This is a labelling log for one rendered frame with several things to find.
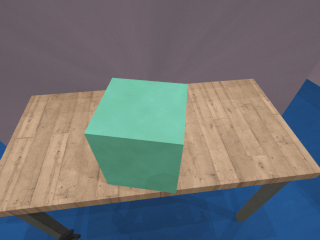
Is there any robot left hand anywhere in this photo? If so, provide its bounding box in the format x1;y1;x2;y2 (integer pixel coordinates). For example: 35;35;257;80
58;229;81;240

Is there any table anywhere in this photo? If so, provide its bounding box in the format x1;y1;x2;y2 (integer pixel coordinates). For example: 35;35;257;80
0;78;320;240

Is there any carton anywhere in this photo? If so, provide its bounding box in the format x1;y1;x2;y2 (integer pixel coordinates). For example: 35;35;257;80
84;78;188;194

